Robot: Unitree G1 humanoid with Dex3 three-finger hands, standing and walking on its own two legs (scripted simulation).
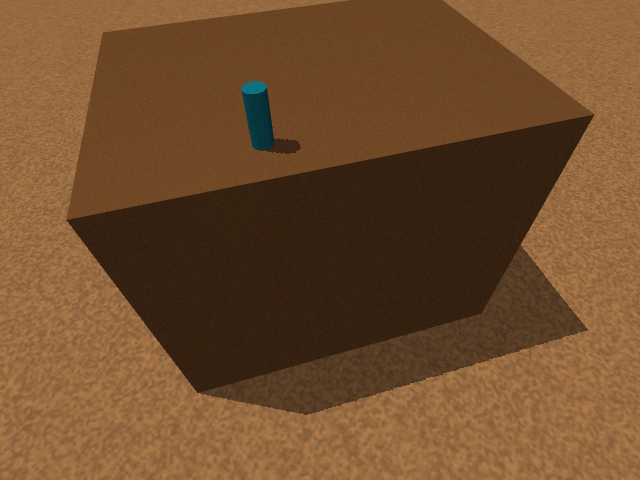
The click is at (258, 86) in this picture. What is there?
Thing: slim round
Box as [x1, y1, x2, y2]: [241, 81, 273, 150]
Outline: 252,81 244,84 241,87 252,146 256,149 263,150 273,145 273,135 267,92 264,83
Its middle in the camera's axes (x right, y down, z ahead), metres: -0.12 -0.22 +0.71
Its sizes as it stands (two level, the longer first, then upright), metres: 0.043 0.043 0.115
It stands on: a support 0.80 m high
